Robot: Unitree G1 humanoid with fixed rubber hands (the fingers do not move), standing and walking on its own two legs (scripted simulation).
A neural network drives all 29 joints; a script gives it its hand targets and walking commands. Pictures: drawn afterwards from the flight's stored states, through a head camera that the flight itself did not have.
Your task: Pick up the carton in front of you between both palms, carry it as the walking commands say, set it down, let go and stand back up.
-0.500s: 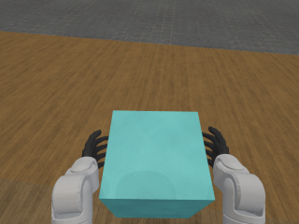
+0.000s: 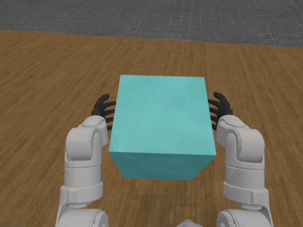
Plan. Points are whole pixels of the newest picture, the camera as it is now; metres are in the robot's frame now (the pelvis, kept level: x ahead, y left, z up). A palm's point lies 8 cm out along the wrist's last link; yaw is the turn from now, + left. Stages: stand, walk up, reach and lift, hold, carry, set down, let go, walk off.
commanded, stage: carry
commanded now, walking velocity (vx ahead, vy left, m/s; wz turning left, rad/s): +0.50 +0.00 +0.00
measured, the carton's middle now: (159, 133) +0.35 +0.00 +0.05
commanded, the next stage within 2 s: none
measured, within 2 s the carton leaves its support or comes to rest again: neither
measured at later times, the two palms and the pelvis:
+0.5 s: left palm (123, 53) +0.70 +0.14 +0.09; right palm (201, 50) +0.70 -0.16 +0.10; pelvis +0.35 +0.00 -0.02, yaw -2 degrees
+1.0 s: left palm (129, 34) +0.98 +0.15 +0.03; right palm (186, 26) +1.04 -0.14 +0.04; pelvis +0.67 -0.04 -0.07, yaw +9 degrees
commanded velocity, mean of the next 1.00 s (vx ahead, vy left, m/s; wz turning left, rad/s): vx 0.50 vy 0.00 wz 0.26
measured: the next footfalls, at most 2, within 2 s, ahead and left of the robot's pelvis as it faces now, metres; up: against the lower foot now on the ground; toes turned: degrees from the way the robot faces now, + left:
left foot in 0.44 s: +0.46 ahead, +0.05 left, -0.04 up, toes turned +3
right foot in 0.88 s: +0.77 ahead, -0.09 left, -0.08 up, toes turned +3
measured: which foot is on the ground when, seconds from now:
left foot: up 0.00-0.42, down 0.44-0.88, up 0.90-1.00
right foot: down 0.00-0.44, up 0.46-0.86, down 0.88-1.00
